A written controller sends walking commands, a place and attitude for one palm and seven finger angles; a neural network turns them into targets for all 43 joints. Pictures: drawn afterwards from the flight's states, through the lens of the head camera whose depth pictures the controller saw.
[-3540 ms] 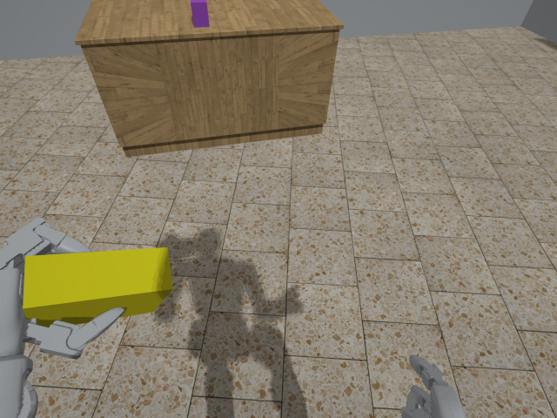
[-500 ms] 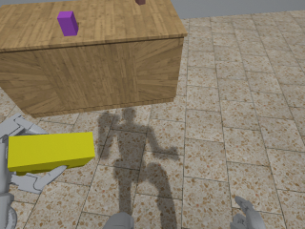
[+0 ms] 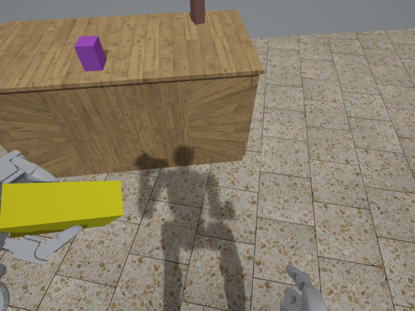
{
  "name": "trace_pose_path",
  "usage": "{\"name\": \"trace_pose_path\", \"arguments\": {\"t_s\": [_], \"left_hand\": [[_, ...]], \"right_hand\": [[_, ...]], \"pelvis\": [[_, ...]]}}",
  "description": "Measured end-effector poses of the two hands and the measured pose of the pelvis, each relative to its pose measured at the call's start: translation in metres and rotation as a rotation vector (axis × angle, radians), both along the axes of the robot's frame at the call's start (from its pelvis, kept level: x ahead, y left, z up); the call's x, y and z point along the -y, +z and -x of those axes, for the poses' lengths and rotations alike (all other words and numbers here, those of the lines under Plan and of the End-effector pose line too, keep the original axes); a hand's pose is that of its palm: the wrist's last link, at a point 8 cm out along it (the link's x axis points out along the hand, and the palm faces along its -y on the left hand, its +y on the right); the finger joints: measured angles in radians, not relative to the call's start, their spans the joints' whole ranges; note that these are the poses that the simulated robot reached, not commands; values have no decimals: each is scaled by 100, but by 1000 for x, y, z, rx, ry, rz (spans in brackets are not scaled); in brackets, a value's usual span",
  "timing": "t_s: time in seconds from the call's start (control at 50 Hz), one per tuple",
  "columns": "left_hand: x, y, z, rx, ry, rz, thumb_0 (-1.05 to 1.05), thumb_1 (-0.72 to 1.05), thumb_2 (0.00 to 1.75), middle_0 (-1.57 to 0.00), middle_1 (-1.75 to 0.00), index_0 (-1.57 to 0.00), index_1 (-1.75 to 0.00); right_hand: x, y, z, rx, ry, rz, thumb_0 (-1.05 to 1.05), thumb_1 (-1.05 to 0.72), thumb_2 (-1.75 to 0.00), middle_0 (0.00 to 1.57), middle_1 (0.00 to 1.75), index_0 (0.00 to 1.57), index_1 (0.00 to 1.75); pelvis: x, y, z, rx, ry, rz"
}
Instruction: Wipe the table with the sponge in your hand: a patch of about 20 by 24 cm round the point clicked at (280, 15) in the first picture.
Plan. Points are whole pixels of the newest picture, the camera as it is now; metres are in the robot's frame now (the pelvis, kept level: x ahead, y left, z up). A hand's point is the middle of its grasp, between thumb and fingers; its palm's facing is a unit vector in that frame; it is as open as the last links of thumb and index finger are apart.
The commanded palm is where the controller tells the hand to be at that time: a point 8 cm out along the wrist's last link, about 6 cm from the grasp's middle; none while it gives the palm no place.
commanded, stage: walk to a spot facing it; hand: left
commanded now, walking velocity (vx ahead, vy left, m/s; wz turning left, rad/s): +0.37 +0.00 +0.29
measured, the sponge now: (81, 207) +0.23 +0.20 +0.15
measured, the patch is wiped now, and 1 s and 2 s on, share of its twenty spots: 0.00 0.00 0.00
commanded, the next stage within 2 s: turn to face it in 0.70 s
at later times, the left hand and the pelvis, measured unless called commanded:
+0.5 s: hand (57, 136) +0.34 +0.28 +0.17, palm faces +0.54 -0.74 -0.40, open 9.4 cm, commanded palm +0.26 +0.31 +0.18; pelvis +0.14 +0.01 -0.01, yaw +8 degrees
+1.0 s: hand (91, 111) +0.41 +0.26 +0.16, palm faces +0.56 -0.69 -0.46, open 9.4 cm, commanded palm +0.35 +0.29 +0.18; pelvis +0.26 -0.02 +0.00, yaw +14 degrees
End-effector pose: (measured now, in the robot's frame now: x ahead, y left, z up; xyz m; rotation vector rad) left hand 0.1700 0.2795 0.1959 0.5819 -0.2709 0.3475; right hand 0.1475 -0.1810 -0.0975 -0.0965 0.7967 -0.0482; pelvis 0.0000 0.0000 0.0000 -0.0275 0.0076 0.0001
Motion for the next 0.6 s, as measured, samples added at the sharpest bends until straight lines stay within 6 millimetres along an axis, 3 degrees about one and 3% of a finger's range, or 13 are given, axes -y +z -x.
{"name": "trace_pose_path", "arguments": {"t_s": [0.06,0.1,0.2,0.3,0.4,0.48,0.6], "left_hand": [[9,-10,-17,15,43,-22,-1,-44,101,-81,-137,-81,-136],[14,-15,-27,16,56,21,-1,-44,101,-81,-137,-81,-136],[19,-15,-47,-15,45,44,-1,-44,101,-81,-137,-81,-136],[6,-7,-65,9,53,21,-1,-44,101,-81,-137,-81,-136],[-21,-12,-90,119,86,24,-1,-44,101,-81,-137,-81,-136],[-36,-14,-118,132,113,33,-1,-44,101,-81,-137,-81,-136],[-20,5,-134,86,97,22,-1,-44,101,-81,-137,-81,-136]], "right_hand": [[21,-22,-22,-21,25,18,1,-89,-90,21,30,20,30],[38,-27,-36,-50,39,53,1,-90,-90,21,30,20,30],[73,-7,-69,-66,6,142,1,-90,-90,20,30,20,30],[84,17,-106,-39,11,228,1,-90,-90,20,30,20,30],[68,20,-153,30,19,271,1,-90,-90,20,30,20,30],[33,17,-185,60,51,184,1,-90,-90,20,30,19,30],[-15,19,-215,73,136,35,1,-90,-90,20,30,20,30]], "pelvis": [[14,-17,-17,7,32,-15],[17,-17,-25,20,47,-14],[19,-6,-53,14,77,-26],[14,-2,-86,1,104,-40],[-4,-18,-121,17,113,-42],[-6,-16,-137,19,141,-29],[-1,-1,-167,-12,154,-4]]}}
